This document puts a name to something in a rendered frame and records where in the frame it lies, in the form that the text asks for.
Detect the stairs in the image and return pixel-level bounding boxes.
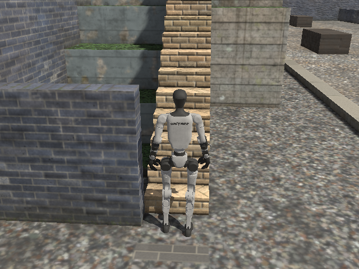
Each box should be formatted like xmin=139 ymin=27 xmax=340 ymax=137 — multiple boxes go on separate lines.
xmin=144 ymin=0 xmax=211 ymax=215

